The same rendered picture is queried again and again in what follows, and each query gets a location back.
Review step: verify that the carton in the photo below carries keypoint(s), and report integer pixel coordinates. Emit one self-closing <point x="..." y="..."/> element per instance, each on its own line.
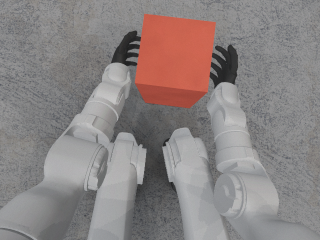
<point x="174" y="60"/>

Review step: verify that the robot left upper arm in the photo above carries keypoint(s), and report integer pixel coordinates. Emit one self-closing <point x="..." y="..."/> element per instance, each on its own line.
<point x="45" y="211"/>

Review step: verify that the robot right forearm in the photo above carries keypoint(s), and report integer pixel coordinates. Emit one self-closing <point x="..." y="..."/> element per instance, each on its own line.
<point x="234" y="151"/>

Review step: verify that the left robot shin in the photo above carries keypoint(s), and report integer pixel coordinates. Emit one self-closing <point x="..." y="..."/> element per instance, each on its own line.
<point x="120" y="136"/>

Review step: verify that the right robot thigh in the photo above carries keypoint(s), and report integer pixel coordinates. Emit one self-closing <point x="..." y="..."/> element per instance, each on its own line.
<point x="194" y="183"/>

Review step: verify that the left robot hand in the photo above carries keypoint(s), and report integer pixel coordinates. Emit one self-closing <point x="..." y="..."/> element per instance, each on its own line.
<point x="121" y="53"/>

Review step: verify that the right robot hand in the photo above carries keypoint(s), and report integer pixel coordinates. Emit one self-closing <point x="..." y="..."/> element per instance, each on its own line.
<point x="228" y="71"/>

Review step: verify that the robot left forearm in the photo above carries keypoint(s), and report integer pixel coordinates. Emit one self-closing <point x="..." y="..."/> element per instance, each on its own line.
<point x="101" y="112"/>

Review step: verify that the robot right upper arm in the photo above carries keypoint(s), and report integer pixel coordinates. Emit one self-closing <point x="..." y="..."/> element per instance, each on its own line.
<point x="250" y="203"/>

